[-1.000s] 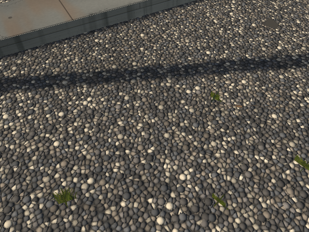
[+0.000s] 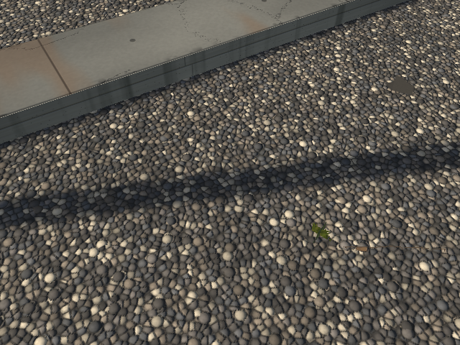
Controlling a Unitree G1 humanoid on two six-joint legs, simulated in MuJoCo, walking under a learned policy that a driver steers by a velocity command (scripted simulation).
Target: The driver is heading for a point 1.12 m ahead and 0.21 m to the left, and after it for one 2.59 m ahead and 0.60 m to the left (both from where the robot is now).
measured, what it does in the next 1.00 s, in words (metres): walks ahead, turning left: right foot, then left foot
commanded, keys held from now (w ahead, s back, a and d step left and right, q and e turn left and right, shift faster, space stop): w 0.20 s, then w+q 0.80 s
